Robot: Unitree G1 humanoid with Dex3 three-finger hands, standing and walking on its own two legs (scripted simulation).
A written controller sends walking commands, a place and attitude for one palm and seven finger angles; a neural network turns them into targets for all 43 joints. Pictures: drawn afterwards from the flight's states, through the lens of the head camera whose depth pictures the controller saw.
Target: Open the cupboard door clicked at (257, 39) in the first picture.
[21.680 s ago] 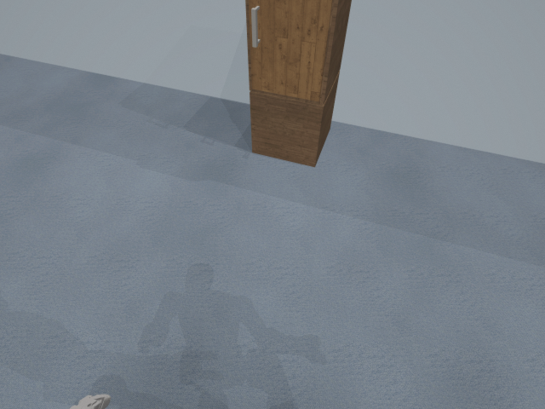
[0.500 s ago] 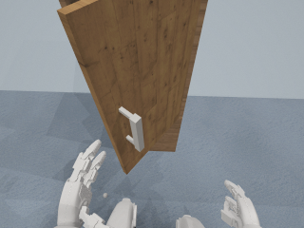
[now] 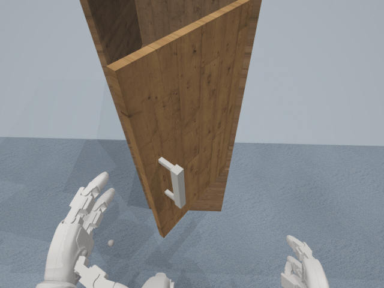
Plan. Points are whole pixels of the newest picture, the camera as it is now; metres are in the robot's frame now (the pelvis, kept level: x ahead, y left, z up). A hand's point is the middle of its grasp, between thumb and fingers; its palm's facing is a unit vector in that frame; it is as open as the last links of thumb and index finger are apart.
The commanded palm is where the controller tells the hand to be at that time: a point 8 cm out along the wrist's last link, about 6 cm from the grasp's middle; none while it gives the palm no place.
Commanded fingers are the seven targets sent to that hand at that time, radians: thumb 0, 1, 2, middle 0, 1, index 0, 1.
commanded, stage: draw the hand back to the body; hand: left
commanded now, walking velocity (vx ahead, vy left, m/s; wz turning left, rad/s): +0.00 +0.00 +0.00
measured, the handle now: (172, 183) +0.34 +0.07 +0.03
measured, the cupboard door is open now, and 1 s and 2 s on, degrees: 53 53 53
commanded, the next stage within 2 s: step back with the hand held close in 1.12 s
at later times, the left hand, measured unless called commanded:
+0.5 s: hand (36, 205) +0.21 +0.23 +0.18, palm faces +0.30 -0.87 -0.39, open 12.0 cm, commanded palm +0.17 +0.28 +0.20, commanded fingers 0.00 0.51 0.74 -0.19 -0.30 -0.19 -0.30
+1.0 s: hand out of the picture +0.22 +0.26 +0.23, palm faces +0.42 -0.82 -0.39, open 7.6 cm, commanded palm +0.17 +0.31 +0.25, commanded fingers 0.00 0.90 0.90 -0.20 -0.30 -0.20 -0.30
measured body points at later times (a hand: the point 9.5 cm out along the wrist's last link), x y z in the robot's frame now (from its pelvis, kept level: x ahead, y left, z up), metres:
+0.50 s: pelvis +0.03 +0.02 +0.06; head +0.01 +0.00 +0.51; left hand +0.19 +0.28 +0.20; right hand +0.22 -0.20 -0.01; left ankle +0.06 +0.13 -0.66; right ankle -0.03 -0.11 -0.66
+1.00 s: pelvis +0.03 +0.01 +0.08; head +0.00 -0.01 +0.52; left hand +0.19 +0.31 +0.25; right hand +0.21 -0.22 -0.01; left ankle +0.06 +0.13 -0.66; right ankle -0.03 -0.11 -0.66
